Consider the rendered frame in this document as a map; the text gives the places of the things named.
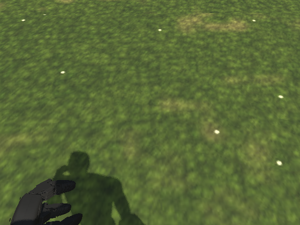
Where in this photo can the left robot hand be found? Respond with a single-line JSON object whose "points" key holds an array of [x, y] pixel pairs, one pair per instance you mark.
{"points": [[31, 211]]}

